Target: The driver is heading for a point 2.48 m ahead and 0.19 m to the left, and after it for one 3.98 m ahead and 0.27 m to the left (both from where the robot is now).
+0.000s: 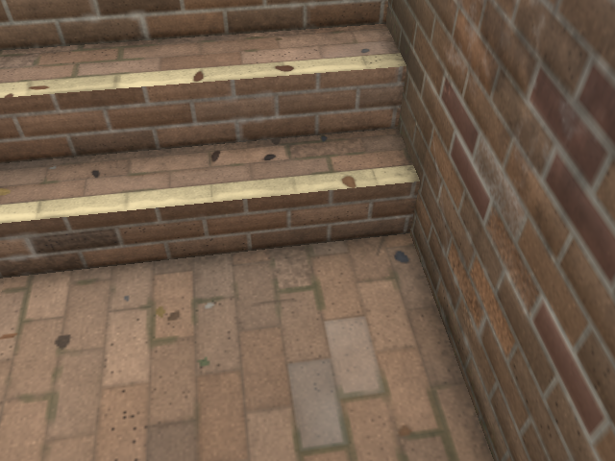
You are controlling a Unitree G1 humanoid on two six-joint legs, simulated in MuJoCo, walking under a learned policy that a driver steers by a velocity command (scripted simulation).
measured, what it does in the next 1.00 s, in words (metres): walks ahead: left foot, then right foot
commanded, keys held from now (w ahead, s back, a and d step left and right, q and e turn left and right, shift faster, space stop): w+q+shift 0.38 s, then w+e+shift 0.62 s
